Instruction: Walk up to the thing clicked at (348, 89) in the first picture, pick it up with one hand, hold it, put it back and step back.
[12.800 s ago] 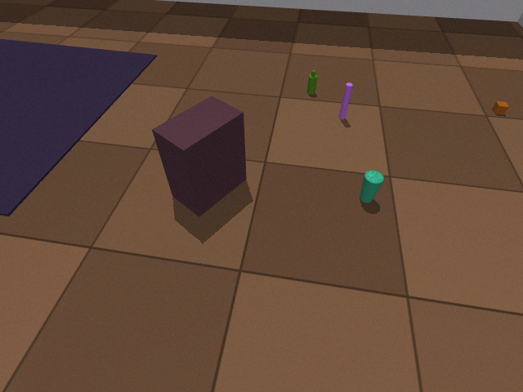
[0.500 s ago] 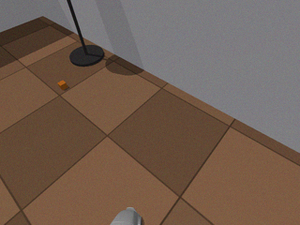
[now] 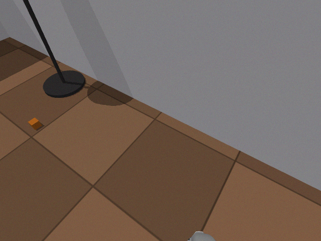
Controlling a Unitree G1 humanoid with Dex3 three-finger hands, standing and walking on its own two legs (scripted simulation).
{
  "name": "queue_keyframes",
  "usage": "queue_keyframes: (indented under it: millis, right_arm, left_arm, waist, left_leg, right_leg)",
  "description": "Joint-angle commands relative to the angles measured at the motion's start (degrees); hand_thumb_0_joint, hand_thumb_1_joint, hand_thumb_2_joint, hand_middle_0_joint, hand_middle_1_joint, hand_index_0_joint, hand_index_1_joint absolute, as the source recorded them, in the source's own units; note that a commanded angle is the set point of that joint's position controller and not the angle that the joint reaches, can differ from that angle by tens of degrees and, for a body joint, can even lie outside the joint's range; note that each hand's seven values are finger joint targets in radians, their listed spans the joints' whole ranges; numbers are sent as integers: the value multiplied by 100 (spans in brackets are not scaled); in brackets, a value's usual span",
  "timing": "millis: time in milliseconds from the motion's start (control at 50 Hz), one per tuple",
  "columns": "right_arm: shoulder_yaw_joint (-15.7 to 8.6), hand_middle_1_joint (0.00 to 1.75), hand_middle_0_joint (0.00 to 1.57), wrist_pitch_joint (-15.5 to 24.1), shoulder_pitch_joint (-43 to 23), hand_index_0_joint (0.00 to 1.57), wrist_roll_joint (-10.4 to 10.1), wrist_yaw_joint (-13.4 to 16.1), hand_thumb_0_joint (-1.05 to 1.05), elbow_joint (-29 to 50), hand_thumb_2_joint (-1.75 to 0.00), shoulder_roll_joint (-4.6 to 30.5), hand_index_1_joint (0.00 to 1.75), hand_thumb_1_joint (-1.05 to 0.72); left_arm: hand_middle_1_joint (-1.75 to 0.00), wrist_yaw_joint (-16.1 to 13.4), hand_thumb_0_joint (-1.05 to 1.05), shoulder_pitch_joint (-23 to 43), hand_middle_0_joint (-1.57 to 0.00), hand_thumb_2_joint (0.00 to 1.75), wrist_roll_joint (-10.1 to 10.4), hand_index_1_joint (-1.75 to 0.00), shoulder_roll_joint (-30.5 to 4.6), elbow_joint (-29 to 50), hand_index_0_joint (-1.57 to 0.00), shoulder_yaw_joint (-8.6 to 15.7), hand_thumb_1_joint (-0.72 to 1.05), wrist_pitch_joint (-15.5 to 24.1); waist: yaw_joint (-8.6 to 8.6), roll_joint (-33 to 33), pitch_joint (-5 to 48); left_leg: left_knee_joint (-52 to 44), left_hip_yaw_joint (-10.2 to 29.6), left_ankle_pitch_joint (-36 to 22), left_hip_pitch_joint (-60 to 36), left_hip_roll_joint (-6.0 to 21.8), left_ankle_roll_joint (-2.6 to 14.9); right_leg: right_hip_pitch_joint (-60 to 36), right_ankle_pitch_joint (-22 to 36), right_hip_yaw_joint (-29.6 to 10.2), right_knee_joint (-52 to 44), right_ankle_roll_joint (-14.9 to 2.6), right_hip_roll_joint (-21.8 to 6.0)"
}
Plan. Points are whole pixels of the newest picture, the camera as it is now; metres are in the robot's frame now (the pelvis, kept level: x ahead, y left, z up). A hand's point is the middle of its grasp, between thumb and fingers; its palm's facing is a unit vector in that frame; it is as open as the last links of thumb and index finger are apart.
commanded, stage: walk up
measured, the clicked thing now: out of the picture +0.11 +1.42 -0.65
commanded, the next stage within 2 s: none
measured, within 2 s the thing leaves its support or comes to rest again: neither
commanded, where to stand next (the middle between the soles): +0.49 +0.01 m, yaw +0 degrees
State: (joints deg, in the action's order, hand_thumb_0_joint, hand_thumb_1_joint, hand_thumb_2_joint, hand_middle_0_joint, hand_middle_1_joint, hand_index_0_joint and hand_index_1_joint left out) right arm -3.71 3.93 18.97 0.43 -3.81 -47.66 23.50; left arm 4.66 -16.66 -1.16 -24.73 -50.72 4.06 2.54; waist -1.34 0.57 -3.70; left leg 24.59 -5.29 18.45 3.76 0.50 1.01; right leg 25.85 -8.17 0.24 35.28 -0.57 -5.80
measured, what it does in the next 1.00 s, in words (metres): walks ahead, turning left: right foot, then left foot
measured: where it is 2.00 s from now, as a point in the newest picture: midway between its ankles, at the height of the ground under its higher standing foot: (169, 199)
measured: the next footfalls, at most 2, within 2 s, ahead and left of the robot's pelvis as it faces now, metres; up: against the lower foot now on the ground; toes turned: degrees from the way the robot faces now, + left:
right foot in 0.06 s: +0.18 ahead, -0.15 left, +0.00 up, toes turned -3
left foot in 0.46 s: +0.31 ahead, +0.14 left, +0.00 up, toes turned +13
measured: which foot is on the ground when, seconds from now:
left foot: down 0.00-0.08, up 0.10-0.44, down 0.46-0.88, up 0.90-1.00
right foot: up 0.00-0.04, down 0.06-0.46, up 0.48-0.84, down 0.86-1.00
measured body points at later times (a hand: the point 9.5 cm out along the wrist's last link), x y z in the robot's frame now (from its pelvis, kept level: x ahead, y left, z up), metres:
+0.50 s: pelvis +0.21 +0.00 -0.03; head +0.21 +0.03 +0.41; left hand +0.26 +0.34 -0.15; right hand +0.31 -0.32 -0.12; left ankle +0.27 +0.13 -0.74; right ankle +0.14 -0.14 -0.72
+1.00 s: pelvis +0.42 -0.07 -0.01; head +0.45 -0.07 +0.44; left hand +0.34 +0.26 -0.10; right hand +0.68 -0.32 -0.12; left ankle +0.34 +0.05 -0.67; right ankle +0.54 -0.15 -0.74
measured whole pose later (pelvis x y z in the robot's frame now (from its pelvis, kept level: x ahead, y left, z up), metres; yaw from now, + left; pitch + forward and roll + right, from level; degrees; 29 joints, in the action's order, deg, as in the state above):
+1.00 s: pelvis +0.42 -0.07 -0.01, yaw +36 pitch -2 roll +1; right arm -4.2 -0.6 17.8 0.4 0.9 -47.6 27.8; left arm 3.0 -9.5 -1.9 -23.7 -44.2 3.9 -0.4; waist 1.1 -0.9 -5.8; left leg 63.3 4.0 23.6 27.3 -0.1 0.5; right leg 19.3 -15.2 4.1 36.9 0.2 -4.8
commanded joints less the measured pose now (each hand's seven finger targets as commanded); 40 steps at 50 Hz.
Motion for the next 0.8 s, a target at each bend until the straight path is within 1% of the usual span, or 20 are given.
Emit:
queue_keyframes:
  millis: [0, 20, 40, 60, 80, 140, 180, 280, 300, 320, 360, 400, 420, 440, 460, 480, 520, 560, 720, 780]
  right_arm:
    - [-356, 30, 20, 94, -360, 20, -10, 108, 0, 589, -90, 1300, 30, -90]
    - [-255, 30, 20, 86, -213, 20, 6, 115, 0, 585, -90, 1095, 30, -90]
    - [-130, 30, 20, 95, 15, 20, -11, 129, 0, 658, -90, 758, 30, -90]
    - [-144, 30, 20, 73, 47, 20, -42, 143, 0, 679, -90, 906, 30, -90]
    - [-238, 30, 20, 15, -179, 20, 7, 210, 0, 509, -90, 1274, 30, -90]
    - [-223, 30, 20, -17, 40, 20, -115, 167, 0, 232, -90, 1181, 30, -90]
    - [-241, 30, 20, -67, 319, 20, -58, 80, 0, 92, -90, 1121, 30, -90]
    - [-260, 30, 20, -63, -347, 20, 72, -45, 0, 313, -90, 946, 30, -90]
    - [-253, 30, 20, -273, 53, 20, -28, -130, 0, 314, -90, 920, 30, -90]
    - [-284, 30, 20, -342, 175, 20, -27, -156, 0, 293, -90, 1012, 30, -90]
    - [-381, 30, 20, -327, -85, 20, -30, -170, 0, 409, -90, 1175, 30, -90]
    - [-500, 30, 20, -301, 827, 20, -12, -89, 0, 129, -90, 1374, 30, -90]
    - [-585, 30, 20, -274, 1409, 20, -5, 14, 0, -15, -90, 1518, 30, -90]
    - [-650, 30, 20, -225, 1782, 20, 89, 149, 0, 28, -90, 1805, 30, -90]
    - [-625, 30, 20, -151, 1556, 20, 110, 203, 0, 262, -90, 2161, 30, -90]
    - [-652, 30, 20, -119, 1048, 20, -48, 239, 0, 406, -90, 2352, 30, -90]
    - [-449, 30, 20, -86, 525, 20, -14, 339, 0, 542, -90, 1870, 30, -90]
    - [-387, 30, 20, -63, 323, 20, -25, 390, 0, 620, -90, 1746, 30, -90]
    - [-433, 30, 20, 50, 693, 20, 42, 514, 0, 671, -90, 1757, 30, -90]
    - [-386, 30, 20, 0, 88, 20, 108, 541, 0, 832, -90, 1707, 30, -90]
  left_arm:
    - [-30, -98, 0, -265, -20, 90, 2, -30, -975, 259, -20, 325, 90, 275]
    - [-30, -173, 0, -801, -20, 90, -3, -30, -1147, 153, -20, 405, 90, 331]
    - [-30, -258, 0, -1300, -20, 90, -47, -30, -1641, 119, -20, 558, 90, 383]
    - [-30, -282, 0, -1370, -20, 90, 35, -30, -2069, 195, -20, 599, 90, 386]
    - [-30, -299, 0, -1065, -20, 90, 107, -30, -1958, 300, -20, 524, 90, 371]
    - [-30, -348, 0, -389, -20, 90, 144, -30, -1502, 480, -20, 387, 90, 346]
    - [-30, -336, 0, -202, -20, 90, 122, -30, -1370, 536, -20, 323, 90, 369]
    - [-30, -310, 0, -368, -20, 90, 53, -30, -1507, 673, -20, 379, 90, 391]
    - [-30, -195, 0, 827, -20, 90, -80, -30, -1524, 1093, -20, 441, 90, 304]
    - [-30, -179, 0, 1067, -20, 90, -72, -30, -1451, 1201, -20, 448, 90, 252]
    - [-30, -185, 0, 992, -20, 90, -112, -30, -1497, 1220, -20, 430, 90, 127]
    - [-30, -171, 0, 1127, -20, 90, -187, -30, -1396, 1236, -20, 403, 90, 1]
    - [-30, -151, 0, 997, -20, 90, -184, -30, -1166, 1247, -20, 303, 90, -54]
    - [-30, -106, 0, 934, -20, 90, -119, -30, -735, 1377, -20, 173, 90, -98]
    - [-30, -91, 0, 1077, -20, 90, 11, -30, -715, 1639, -20, 66, 90, -65]
    - [-30, -117, 0, 1085, -20, 90, -73, -30, -1110, 1673, -20, 90, 90, 2]
    - [-30, -109, 0, 930, -20, 90, -24, -30, -1340, 1330, -20, 153, 90, 17]
    - [-30, -93, 0, 762, -20, 90, -8, -30, -1453, 1161, -20, 242, 90, -81]
    - [-30, 108, 0, 1433, -20, 90, -76, -30, -1124, 1596, -20, 417, 90, -257]
    - [-30, 8, 0, 1120, -20, 90, 48, -30, -990, 1488, -20, 431, 90, -180]
  waist:
    - [343, -338, 216]
    - [620, 163, 578]
    - [807, 1367, 837]
    - [774, 1592, 755]
    - [704, 762, 466]
    - [338, 642, 161]
    - [168, 934, 118]
    - [386, 880, -9]
    - [173, 1740, 306]
    - [93, 1591, 330]
    - [124, 1082, 56]
    - [-310, 142, 356]
    - [-592, -751, 511]
    - [-699, -1981, 270]
    - [-423, -1810, 115]
    - [-159, -1397, 8]
    - [57, -715, 93]
    - [183, -894, 217]
    - [85, -861, 79]
    - [402, -1161, 45]
  left_leg:
    - [110, 669, -580, 1188, 1066, 747]
    - [1343, 372, -1077, 1404, 771, 613]
    - [3036, -17, -389, 2400, 215, 355]
    - [3988, 168, 1170, 3496, -326, 168]
    - [4444, 826, 1176, 3450, 82, 116]
    - [4080, 1119, 489, 3017, 397, 123]
    - [3472, 854, 100, 2612, 370, 23]
    - [1733, 470, -312, 2383, 468, -112]
    - [2061, 248, -880, 2365, 633, -64]
    - [1821, 209, -993, 2263, 647, -88]
    - [1637, 54, -633, 1259, 505, -28]
    - [1496, -81, -282, 152, 147, 199]
    - [1027, 278, 321, -593, -112, 470]
    - [-246, 2490, 1493, -862, 840, 948]
    - [-1355, 5562, 1510, -784, 1942, 1643]
    - [-1679, 6224, 1621, -213, 2243, 2013]
    - [-1148, 4398, 1094, 104, 1643, 1632]
    - [-932, 3569, 778, 732, 1226, 1342]
    - [-666, 3089, 206, 917, 856, 1164]
    - [-21, 2799, -1201, 1972, 669, 857]
  right_leg:
    - [-1699, 10, 400, -548, -117, 416]
    - [-2545, -389, 257, -776, -223, 386]
    - [-3312, -1279, -1263, -1299, -548, -547]
    - [-3569, -1711, -3744, -2176, -1309, -1867]
    - [-2912, -1557, -3905, -2088, -1622, -2046]
    - [-1994, -647, -1883, -1988, -1310, -1260]
    - [-1635, -201, -1033, -2004, -1160, -810]
    - [-1494, -242, -671, -1927, -1247, -875]
    - [-1801, -538, 111, -1900, -1038, -1189]
    - [-1809, -619, 258, -1753, -970, -1061]
    - [-516, -1933, 351, -1520, -848, -1124]
    - [-61, -2369, 620, -130, -660, -928]
    - [395, -1809, 873, 1602, -532, -458]
    - [1439, -2459, 996, 3540, -230, 261]
    - [2403, -2688, 297, 3839, -85, 840]
    - [2161, -2809, -625, 3833, -143, 395]
    - [1552, -2471, -647, 3325, -62, 120]
    - [770, -2037, -526, 2665, -31, 81]
    - [617, -1021, -426, 1317, 52, 255]
    - [-777, -878, -325, 422, -83, 379]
